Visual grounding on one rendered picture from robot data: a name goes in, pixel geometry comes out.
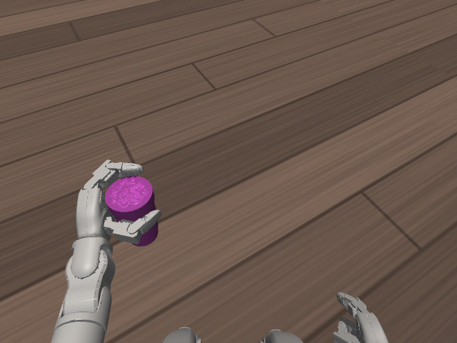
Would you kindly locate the right robot hand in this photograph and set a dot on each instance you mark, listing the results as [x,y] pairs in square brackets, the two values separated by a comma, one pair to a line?
[367,328]

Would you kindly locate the left robot arm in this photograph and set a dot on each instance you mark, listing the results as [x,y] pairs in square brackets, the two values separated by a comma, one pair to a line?
[84,313]

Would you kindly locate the left robot hand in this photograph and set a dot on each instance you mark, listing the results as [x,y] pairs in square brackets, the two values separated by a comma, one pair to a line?
[93,217]

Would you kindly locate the cup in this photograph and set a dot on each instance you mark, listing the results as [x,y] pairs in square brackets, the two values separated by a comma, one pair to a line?
[131,198]

